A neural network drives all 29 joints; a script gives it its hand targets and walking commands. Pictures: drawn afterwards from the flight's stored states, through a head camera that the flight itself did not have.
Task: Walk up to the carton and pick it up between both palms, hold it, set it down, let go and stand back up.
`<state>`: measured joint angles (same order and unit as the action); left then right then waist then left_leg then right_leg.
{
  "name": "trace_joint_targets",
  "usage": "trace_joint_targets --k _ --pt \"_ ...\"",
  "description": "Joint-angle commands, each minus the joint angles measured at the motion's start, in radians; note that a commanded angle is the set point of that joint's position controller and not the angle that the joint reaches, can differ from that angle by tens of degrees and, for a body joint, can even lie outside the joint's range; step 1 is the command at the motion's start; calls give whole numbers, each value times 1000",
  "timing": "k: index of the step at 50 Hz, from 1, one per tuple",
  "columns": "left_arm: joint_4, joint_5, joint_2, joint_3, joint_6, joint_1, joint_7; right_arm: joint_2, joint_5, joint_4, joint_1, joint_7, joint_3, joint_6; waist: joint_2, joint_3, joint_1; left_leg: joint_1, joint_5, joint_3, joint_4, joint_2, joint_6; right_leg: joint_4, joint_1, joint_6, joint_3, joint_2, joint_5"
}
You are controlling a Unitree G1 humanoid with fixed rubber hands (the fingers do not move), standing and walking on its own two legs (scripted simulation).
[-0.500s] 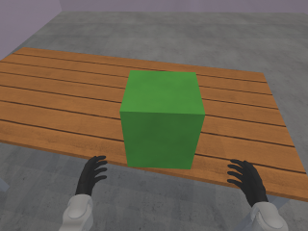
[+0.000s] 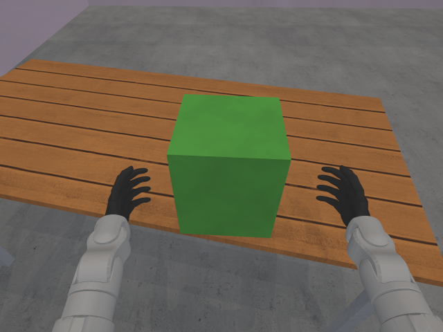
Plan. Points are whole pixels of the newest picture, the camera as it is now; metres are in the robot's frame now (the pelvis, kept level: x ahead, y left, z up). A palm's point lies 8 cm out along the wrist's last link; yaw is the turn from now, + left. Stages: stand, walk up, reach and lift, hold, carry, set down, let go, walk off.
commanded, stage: reach and lift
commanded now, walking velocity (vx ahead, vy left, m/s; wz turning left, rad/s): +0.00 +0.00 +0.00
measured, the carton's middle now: (228, 167) +0.47 +0.04 +0.04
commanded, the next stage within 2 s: none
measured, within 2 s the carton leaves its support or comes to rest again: neither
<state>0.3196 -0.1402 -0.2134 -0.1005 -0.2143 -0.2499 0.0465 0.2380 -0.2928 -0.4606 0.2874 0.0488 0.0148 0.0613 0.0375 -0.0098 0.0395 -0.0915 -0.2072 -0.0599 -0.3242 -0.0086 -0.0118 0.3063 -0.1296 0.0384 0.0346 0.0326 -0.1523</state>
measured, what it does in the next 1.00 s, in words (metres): stands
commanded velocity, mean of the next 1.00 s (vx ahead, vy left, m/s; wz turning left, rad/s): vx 0.00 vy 0.00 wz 0.00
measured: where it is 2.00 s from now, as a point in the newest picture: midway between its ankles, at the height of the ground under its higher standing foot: outside the picture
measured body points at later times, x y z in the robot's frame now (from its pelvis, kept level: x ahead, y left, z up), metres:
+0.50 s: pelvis +0.00 +0.00 +0.00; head +0.01 +0.02 +0.45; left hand +0.39 +0.24 +0.14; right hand +0.41 -0.18 +0.14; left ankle -0.02 +0.11 -0.75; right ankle +0.01 -0.09 -0.75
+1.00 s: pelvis -0.01 +0.00 +0.00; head +0.01 +0.02 +0.45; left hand +0.43 +0.25 +0.20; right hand +0.47 -0.16 +0.21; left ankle -0.02 +0.11 -0.75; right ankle +0.01 -0.10 -0.75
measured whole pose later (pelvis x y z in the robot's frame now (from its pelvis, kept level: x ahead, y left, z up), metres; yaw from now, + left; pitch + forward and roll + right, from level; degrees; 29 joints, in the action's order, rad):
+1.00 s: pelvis -0.01 +0.00 +0.00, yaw +1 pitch +7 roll -1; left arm 0.80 -0.25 -0.39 -0.03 -0.44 -1.00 0.07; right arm 0.38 -0.39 -0.97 1.06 0.04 0.03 0.31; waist 0.03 -0.11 0.04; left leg -0.31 -0.21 -0.02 -0.39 -0.01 -0.01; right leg 0.30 -0.30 0.04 0.05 0.04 -0.12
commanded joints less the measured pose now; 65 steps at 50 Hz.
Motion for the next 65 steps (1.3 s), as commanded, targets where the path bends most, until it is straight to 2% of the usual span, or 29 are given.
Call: trace_joint_targets --k 1,5,8,9,11,13,14,17,18,21,26,28,30,31,33,35,36,37,39,44,47,51,52,53,56,57,61,63,65 --pt "-171 1 -107 -49 -56 -314 -9 120 -21 141 304 10 -23 26 -39 -260 6 -4 305 32 22 3 14 -22 132 -10 -87 -22 212" --pt "-247 29 -118 -85 -122 -311 -20 156 -34 190 316 29 -22 42 -48 -322 4 40 430 34 -12 3 31 -9 182 -17 -75 -9 331" --pt "-253 16 -134 -97 -175 -374 -29 177 -46 208 382 43 -32 72 -44 -316 -8 36 406 28 -20 4 36 -6 176 -17 -75 -9 334" --pt "-239 20 -139 -104 -188 -385 -31 179 -45 202 389 46 -39 83 -21 -324 -23 25 394 29 -15 4 33 -3 182 -23 -71 -10 344" --pt "-252 -7 -153 -94 -195 -460 -30 182 -44 204 445 49 -38 109 -19 -323 -18 -19 320 22 3 5 21 -3 179 -28 -73 -16 305" --pt "-258 -16 -172 -96 -202 -491 -18 186 -54 225 482 42 -45 127 -34 -360 -17 -14 324 31 2 -6 22 3 170 -23 -68 -13 285" --pt "-235 -15 -165 -92 -208 -502 -15 182 -55 197 495 39 -52 141 -54 -343 -12 -25 319 30 0 -3 24 -4 155 -20 -75 -16 274" --pt "-157 -28 -195 -84 -221 -597 -9 189 -53 134 575 28 -56 175 -50 -361 -16 -45 275 33 1 -8 17 -6 119 -17 -69 -19 223" --pt "-153 -31 -191 -77 -221 -610 -8 191 -53 104 583 27 -64 179 -73 -373 -16 -39 296 36 -8 -7 20 0 115 -15 -71 -19 247" --pt "-97 -23 -211 -81 -231 -630 -14 209 -70 50 613 21 -42 181 -54 -431 -8 -13 377 38 -31 -3 27 11 152 -24 -72 -14 350" --pt "-123 -20 -239 -91 -267 -733 -2 263 -103 18 740 17 -42 180 -65 -475 1 21 456 42 -48 -6 50 17 149 -22 -50 3 385" --pt "-67 -40 -257 -82 -279 -770 -5 267 -102 10 794 19 -39 190 -36 -502 -8 -20 399 39 -45 -2 33 15 152 -30 -54 -6 377" --pt "-45 -45 -268 -70 -278 -839 3 269 -105 -19 848 18 -39 200 -44 -516 -7 -41 371 34 -38 0 28 21 157 -30 -57 -4 353" --pt "-8 -38 -256 -64 -279 -821 4 268 -107 -94 822 15 -34 210 -62 -480 -10 -46 376 41 -40 -3 36 18 144 -25 -56 -7 348" --pt "24 -60 -283 -59 -272 -914 8 286 -107 -84 916 7 -38 212 -44 -522 -4 -50 347 44 -42 -4 34 20 140 -25 -51 -3 317" --pt "107 -62 -292 -39 -261 -951 8 284 -112 -169 951 1 -26 221 -48 -504 -2 -58 334 46 -40 -2 30 11 118 -30 -54 -9 325" --pt "128 -67 -287 -29 -254 -978 9 288 -112 -199 966 0 -34 222 -71 -504 -17 -65 318 48 -39 -3 34 17 114 -28 -58 -12 315" --pt "129 -75 -294 -17 -243 -1017 12 293 -116 -198 1001 -2 -33 218 -66 -531 -4 -62 318 51 -34 -7 31 16 118 -26 -56 -13 310" --pt "193 -88 -304 -5 -232 -1043 16 296 -123 -249 1037 -7 -12 219 -47 -550 -5 -68 339 56 -41 -7 30 18 113 -26 -48 -9 323" --pt "306 -100 -317 33 -216 -1161 26 314 -114 -367 1154 -8 -26 222 -70 -572 -5 -68 336 61 -51 -16 43 17 64 -19 -39 -5 302" --pt "353 -115 -324 47 -195 -1228 26 318 -102 -380 1214 -4 -32 217 -72 -629 -5 -72 330 63 -53 -15 43 18 57 -23 -35 -9 295" --pt "407 -97 -345 40 -185 -1259 21 307 -93 -463 1234 2 -24 224 -75 -640 -3 -74 398 56 -65 -13 54 25 91 -31 -32 -8 381" --pt "392 -109 -335 50 -180 -1271 18 316 -102 -458 1249 2 -26 221 -80 -667 -13 -77 396 65 -60 -12 56 30 99 -27 -29 -6 386" --pt "415 -102 -352 44 -175 -1288 17 308 -103 -465 1267 4 -17 222 -67 -658 5 -92 386 57 -58 -9 49 28 107 -32 -37 -8 380" --pt "460 -124 -335 82 -166 -1337 23 316 -104 -481 1319 4 -22 218 -92 -643 -12 -100 369 65 -52 -12 61 27 71 -28 -27 -7 342" --pt "481 -133 -348 75 -159 -1353 22 313 -98 -481 1332 3 -26 219 -64 -661 -6 -110 360 60 -53 -10 55 24 78 -28 -25 -9 338" --pt "571 -161 -366 101 -128 -1399 21 292 -83 -483 1394 4 -16 225 -29 -701 -4 -193 307 56 -37 -7 32 40 118 -35 -39 -26 371" --pt "594 -157 -369 99 -105 -1412 14 272 -94 -520 1393 11 -3 227 -42 -717 -1 -242 316 56 -32 -2 33 65 175 -42 -46 -31 444" --pt "667 -154 -374 103 -87 -1412 9 270 -83 -572 1388 16 1 226 -46 -691 -12 -248 297 52 -25 -2 35 59 161 -44 -43 -35 427"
